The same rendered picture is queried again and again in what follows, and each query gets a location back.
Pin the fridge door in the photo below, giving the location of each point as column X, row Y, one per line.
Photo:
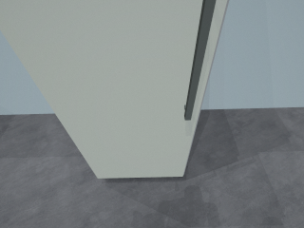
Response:
column 116, row 73

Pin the handle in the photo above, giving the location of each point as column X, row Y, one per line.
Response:
column 205, row 21

